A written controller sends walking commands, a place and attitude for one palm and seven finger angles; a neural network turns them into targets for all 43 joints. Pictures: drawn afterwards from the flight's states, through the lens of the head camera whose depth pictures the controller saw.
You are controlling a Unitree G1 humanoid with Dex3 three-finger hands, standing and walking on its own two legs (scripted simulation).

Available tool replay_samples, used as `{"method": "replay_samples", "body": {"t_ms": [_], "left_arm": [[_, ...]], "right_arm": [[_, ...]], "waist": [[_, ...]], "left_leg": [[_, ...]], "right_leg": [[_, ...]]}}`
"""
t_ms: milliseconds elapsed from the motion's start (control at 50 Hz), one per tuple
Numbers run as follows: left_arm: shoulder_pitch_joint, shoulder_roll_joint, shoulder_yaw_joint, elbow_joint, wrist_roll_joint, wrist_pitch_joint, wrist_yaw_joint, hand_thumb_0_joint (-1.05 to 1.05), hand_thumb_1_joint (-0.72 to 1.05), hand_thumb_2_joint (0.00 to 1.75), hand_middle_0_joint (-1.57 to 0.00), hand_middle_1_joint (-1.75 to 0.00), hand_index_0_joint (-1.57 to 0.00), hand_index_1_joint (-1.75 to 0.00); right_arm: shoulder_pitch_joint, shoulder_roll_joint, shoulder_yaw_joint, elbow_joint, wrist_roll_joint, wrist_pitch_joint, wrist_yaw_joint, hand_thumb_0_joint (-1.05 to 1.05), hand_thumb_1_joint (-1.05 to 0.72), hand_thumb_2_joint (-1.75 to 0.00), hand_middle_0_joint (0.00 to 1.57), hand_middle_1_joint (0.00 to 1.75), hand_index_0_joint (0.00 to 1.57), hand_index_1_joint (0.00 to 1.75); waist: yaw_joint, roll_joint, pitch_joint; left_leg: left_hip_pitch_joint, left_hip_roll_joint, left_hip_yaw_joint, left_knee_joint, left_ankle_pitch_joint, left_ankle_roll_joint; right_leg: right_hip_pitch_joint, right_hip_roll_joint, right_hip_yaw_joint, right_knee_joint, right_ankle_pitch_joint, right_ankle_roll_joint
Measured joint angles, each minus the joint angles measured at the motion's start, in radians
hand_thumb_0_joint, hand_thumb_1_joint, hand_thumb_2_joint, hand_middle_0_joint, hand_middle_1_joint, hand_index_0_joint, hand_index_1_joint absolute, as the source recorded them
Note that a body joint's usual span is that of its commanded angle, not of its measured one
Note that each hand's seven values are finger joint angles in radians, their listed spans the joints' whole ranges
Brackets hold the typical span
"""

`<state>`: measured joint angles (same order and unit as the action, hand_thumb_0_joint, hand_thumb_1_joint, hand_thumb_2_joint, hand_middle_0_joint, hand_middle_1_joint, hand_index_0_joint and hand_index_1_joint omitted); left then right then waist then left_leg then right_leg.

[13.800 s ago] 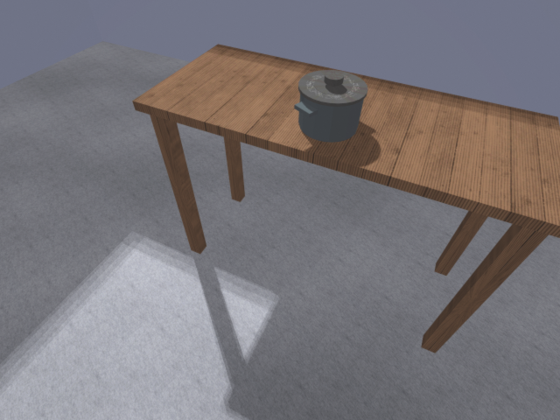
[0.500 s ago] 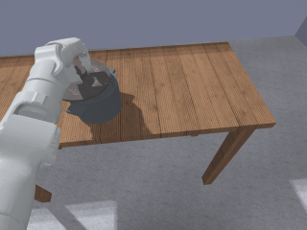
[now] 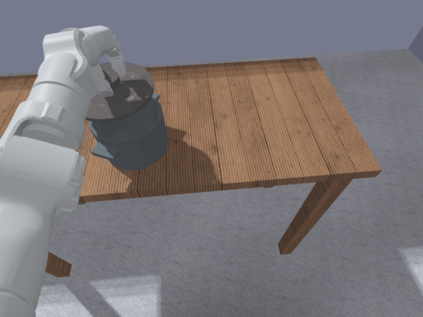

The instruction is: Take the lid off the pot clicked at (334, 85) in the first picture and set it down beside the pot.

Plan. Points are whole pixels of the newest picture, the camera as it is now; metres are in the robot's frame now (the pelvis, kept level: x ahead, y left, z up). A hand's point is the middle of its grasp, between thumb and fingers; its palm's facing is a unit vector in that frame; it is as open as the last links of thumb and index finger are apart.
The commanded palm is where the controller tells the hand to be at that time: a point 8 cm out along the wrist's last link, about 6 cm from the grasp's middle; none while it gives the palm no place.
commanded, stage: lift the lid straight up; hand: left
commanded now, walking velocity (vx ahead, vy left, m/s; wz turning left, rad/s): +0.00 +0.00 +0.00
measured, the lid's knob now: (107, 80) +0.53 +0.16 +0.16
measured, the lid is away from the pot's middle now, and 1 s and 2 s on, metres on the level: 0.02 0.01 0.10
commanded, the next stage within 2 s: move the lid sideways beside the pot in 1.10 s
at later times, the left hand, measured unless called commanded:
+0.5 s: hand (82, 61) +0.48 +0.16 +0.24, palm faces -0.32 -0.12 -0.94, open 7.7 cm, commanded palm +0.49 +0.16 +0.30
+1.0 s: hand (81, 34) +0.50 +0.15 +0.27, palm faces -0.25 -0.09 -0.96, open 7.7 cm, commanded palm +0.51 +0.15 +0.33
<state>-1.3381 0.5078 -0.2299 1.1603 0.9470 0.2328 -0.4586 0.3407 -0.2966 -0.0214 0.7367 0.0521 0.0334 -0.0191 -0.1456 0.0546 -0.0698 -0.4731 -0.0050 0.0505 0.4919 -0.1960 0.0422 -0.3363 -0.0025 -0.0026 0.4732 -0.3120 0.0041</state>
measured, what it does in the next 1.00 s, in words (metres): stands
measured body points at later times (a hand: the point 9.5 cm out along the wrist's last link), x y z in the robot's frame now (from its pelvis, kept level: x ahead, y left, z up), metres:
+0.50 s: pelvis -0.01 +0.00 +0.00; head +0.03 -0.01 +0.45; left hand +0.49 +0.17 +0.29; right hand +0.06 -0.27 -0.13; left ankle +0.02 +0.10 -0.74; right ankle -0.06 -0.13 -0.74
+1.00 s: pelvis -0.01 +0.01 +0.00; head +0.04 -0.01 +0.45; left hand +0.51 +0.16 +0.33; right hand +0.02 -0.27 -0.13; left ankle +0.02 +0.10 -0.74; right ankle -0.06 -0.12 -0.74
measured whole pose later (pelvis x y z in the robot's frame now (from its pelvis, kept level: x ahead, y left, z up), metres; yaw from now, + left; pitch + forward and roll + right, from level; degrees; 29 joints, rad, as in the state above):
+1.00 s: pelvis -0.01 +0.01 +0.00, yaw +1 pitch +9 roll -1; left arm -1.54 0.50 -0.29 1.17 0.96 0.31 -0.54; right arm 0.34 -0.29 0.00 0.76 0.05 0.01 -0.01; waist -0.14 0.05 -0.07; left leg -0.46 -0.02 0.04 0.47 -0.17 0.05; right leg -0.32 -0.02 -0.01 0.45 -0.30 0.01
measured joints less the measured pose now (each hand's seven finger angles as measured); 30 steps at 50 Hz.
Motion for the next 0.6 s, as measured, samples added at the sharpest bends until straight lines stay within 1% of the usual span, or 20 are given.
{"method": "replay_samples", "body": {"t_ms": [80, 120, 360, 440, 500, 600], "left_arm": [[0.003, 0.014, 0.01, -0.022, -0.001, 0.003, -0.024, -0.03, 0.25, 0.69, -0.73, -1.06, -0.63, -1.0], [0.005, 0.019, -0.001, -0.043, -0.003, 0.003, -0.032, -0.03, 0.25, 0.69, -0.73, -1.06, -0.63, -1.0], [-0.006, 0.004, -0.009, -0.098, -0.005, 0.021, -0.066, -0.03, 0.25, 0.69, -0.73, -1.06, -0.63, -1.0], [-0.042, -0.008, -0.032, -0.061, -0.01, 0.038, -0.072, -0.03, 0.25, 0.69, -0.73, -1.06, -0.63, -1.0], [-0.07, -0.009, -0.032, -0.029, -0.011, 0.053, -0.081, -0.03, 0.25, 0.69, -0.74, -1.06, -0.63, -1.0], [-0.107, -0.009, -0.066, -0.006, -0.006, 0.064, -0.081, -0.03, 0.25, 0.69, -0.74, -1.06, -0.63, -0.99]], "right_arm": [[0.01, 0.003, -0.003, 0.002, -0.001, 0.01, 0.006, 0.01, -0.91, -0.89, 0.2, 0.3, 0.2, 0.3], [0.014, 0.005, -0.007, -0.001, -0.001, 0.011, 0.009, 0.01, -0.91, -0.89, 0.2, 0.3, 0.2, 0.3], [-0.038, 0.007, -0.003, -0.027, 0.0, 0.025, 0.023, 0.01, -0.91, -0.89, 0.2, 0.3, 0.2, 0.3], [-0.056, 0.011, 0.005, -0.028, 0.006, 0.023, 0.019, 0.01, -0.91, -0.89, 0.2, 0.3, 0.2, 0.3], [-0.069, 0.011, 0.016, -0.025, 0.009, 0.025, 0.015, 0.01, -0.91, -0.89, 0.2, 0.3, 0.2, 0.3], [-0.068, 0.008, 0.021, -0.019, 0.01, 0.017, 0.007, 0.01, -0.91, -0.89, 0.2, 0.3, 0.2, 0.3]], "waist": [[0.001, -0.002, -0.004], [0.002, -0.003, -0.005], [0.023, 0.01, 0.006], [0.028, 0.007, 0.003], [0.025, 0.0, 0.004], [0.022, -0.009, 0.007]], "left_leg": [[0.01, 0.001, 0.001, -0.004, -0.003, -0.001], [0.015, 0.001, -0.001, -0.005, -0.003, -0.001], [0.031, -0.008, -0.012, -0.013, 0.01, 0.002], [0.035, -0.01, -0.017, -0.014, 0.016, 0.001], [0.037, -0.009, -0.019, -0.015, 0.02, 0.001], [0.031, -0.009, -0.024, -0.013, 0.024, 0.0]], "right_leg": [[0.012, 0.001, 0.001, -0.009, 0.0, -0.001], [0.018, 0.001, 0.0, -0.012, 0.0, -0.001], [0.036, -0.005, -0.012, -0.013, 0.005, 0.001], [0.04, -0.006, -0.017, -0.01, 0.007, 0.001], [0.042, -0.006, -0.019, -0.009, 0.009, 0.0], [0.037, -0.005, -0.024, -0.008, 0.012, 0.0]]}}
